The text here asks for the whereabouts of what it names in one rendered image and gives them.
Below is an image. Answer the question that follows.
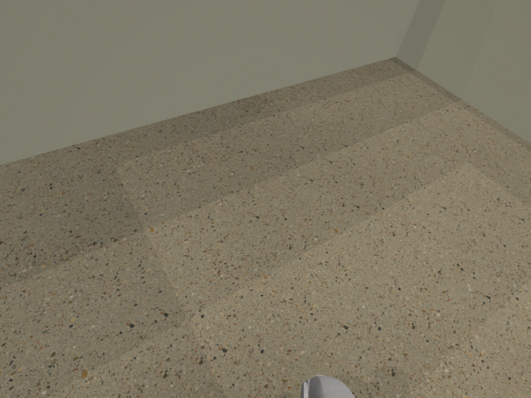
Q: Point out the right robot thigh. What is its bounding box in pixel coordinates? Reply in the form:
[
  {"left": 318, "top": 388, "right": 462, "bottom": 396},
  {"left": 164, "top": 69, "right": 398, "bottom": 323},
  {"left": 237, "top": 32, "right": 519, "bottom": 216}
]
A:
[{"left": 300, "top": 376, "right": 355, "bottom": 398}]

